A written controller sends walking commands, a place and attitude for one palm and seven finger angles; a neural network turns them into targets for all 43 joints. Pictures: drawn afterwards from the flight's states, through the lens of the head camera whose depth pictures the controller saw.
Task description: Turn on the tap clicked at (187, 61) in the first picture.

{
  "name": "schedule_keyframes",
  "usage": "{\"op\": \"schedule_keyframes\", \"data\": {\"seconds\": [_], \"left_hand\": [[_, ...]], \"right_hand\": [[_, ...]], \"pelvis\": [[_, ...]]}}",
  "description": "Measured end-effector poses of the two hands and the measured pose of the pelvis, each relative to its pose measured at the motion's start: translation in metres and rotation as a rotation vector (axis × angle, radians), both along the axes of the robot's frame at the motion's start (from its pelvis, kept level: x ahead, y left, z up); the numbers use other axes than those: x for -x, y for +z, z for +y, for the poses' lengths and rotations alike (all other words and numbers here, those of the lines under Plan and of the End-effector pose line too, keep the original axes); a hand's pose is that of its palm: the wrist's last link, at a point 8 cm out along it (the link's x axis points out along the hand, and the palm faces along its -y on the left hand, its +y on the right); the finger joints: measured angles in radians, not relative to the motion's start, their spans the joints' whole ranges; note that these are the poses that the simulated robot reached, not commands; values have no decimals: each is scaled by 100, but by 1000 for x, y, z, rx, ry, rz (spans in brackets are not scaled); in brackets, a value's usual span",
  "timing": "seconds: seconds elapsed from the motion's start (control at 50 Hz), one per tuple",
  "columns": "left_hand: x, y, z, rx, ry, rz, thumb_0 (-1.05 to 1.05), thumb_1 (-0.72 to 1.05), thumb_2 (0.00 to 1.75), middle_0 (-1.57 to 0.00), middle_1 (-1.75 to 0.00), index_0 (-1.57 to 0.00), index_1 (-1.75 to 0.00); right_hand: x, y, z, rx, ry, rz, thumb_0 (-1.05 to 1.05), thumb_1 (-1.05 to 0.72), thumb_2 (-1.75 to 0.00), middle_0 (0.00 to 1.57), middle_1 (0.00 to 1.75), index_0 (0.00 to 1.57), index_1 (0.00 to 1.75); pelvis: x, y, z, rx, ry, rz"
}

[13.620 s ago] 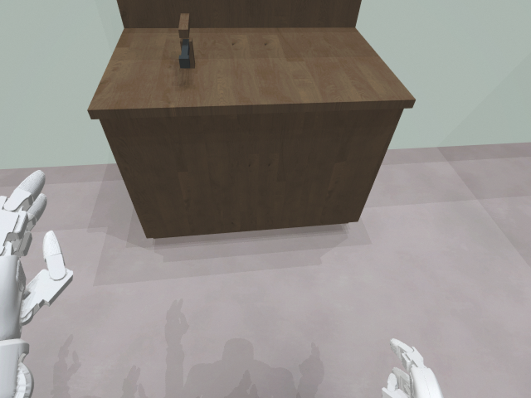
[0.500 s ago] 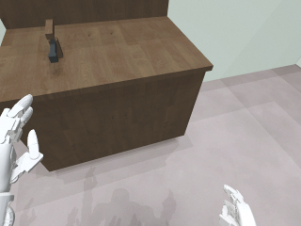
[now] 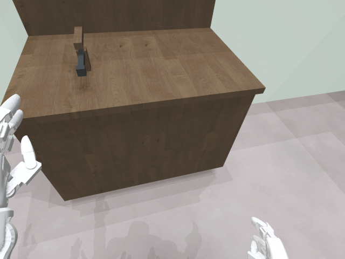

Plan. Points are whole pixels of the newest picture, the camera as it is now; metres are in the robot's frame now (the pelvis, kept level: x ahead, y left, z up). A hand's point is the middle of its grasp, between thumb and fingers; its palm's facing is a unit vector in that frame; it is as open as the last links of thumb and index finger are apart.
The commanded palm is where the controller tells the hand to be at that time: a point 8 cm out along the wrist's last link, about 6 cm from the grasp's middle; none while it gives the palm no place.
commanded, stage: shuffle to correct the standing spot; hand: left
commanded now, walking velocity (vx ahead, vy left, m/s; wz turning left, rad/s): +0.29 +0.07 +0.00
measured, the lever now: (81, 70) +0.65 +0.38 +0.06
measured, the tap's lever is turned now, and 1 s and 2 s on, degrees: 0 0 0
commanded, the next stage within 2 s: come to a stop and stand still in 1.26 s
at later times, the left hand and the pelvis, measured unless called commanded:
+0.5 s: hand (55, 113) +0.32 +0.27 +0.18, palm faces +0.40 -0.85 -0.35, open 7.4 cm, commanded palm +0.27 +0.31 +0.19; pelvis +0.11 +0.04 +0.00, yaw +0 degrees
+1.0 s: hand (57, 74) +0.46 +0.33 +0.17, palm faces +0.44 -0.82 -0.37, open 7.4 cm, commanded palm +0.39 +0.36 +0.19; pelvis +0.23 +0.09 -0.01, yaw -1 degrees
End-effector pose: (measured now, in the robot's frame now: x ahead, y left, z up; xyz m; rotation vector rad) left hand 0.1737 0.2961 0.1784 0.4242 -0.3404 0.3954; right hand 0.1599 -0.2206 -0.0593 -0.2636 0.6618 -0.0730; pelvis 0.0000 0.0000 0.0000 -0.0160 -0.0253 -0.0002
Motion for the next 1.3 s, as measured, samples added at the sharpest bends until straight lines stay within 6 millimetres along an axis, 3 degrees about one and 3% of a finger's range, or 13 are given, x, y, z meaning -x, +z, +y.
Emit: {"op": "schedule_keyframes", "data": {"seconds": [0.14,0.22,0.3,0.44,0.52,0.62,0.74,0.88,1.0,1.08,1.16,1.22,1.3], "left_hand": [[-49,15,-18,-57,-85,22,1,89,90,-20,-30,-20,-30],[-66,15,-24,-149,-124,14,1,89,89,-21,-30,-21,-30],[-71,13,-11,-134,-89,-3,1,88,89,-21,-30,-21,-30],[-92,12,6,-40,-48,-10,1,88,89,-21,-30,-21,-30],[-116,15,24,-62,-63,-57,1,88,89,-21,-30,-21,-30],[-150,16,45,-99,-34,-54,1,89,89,-21,-30,-21,-30],[-169,21,35,-132,-40,-22,1,89,89,-21,-30,-21,-30],[-198,15,57,-59,10,7,1,88,89,-21,-30,-21,-30],[-242,7,78,-64,-13,-35,1,89,89,-21,-30,-21,-30],[-266,16,71,-79,-57,-21,1,89,89,-21,-30,-21,-30],[-274,32,55,-130,-106,-1,1,89,89,-21,-30,-21,-30],[-279,35,50,-184,-89,31,1,89,89,-21,-30,-21,-30],[-292,25,54,-162,-14,50,1,88,89,-21,-30,-21,-30]], "right_hand": [[-12,-4,1,-46,-49,36,1,-91,-90,20,30,20,30],[-27,-22,-7,-47,-66,55,1,-90,-90,20,30,20,30],[-43,-28,-13,-20,-59,116,1,-91,-90,20,30,20,30],[-74,-5,-3,55,-43,123,1,-91,-90,20,30,20,30],[-104,-5,13,74,-65,37,1,-91,-90,20,30,20,30],[-135,-10,46,-21,-80,-11,1,-91,-90,20,30,20,30],[-163,-23,72,-106,-20,-1,1,-91,-90,20,30,20,30],[-187,-24,73,-40,0,146,1,-91,-90,20,30,21,30],[-226,-24,74,2,-71,72,1,-91,-90,20,30,20,30],[-244,-13,84,-41,-84,40,1,-91,-90,20,30,20,30],[-257,-6,87,-74,-77,23,1,-91,-90,20,30,20,30],[-266,-13,82,-90,-75,25,1,-91,-90,20,30,20,30],[-278,-30,69,-81,-68,73,1,-91,-90,20,30,20,30]], "pelvis": [[-33,6,2,4,-19,1],[-52,-10,-1,11,11,-4],[-63,-11,1,27,-9,-13],[-94,4,18,-11,-2,0],[-117,-7,41,-2,-7,-15],[-136,-8,49,-27,-8,-16],[-165,-10,51,-9,-7,6],[-203,4,67,-18,4,17],[-228,-11,86,-31,-11,-7],[-241,-3,85,-29,-9,10],[-258,5,81,-13,-23,33],[-272,3,74,-11,-26,32],[-288,-4,67,1,-19,21]]}}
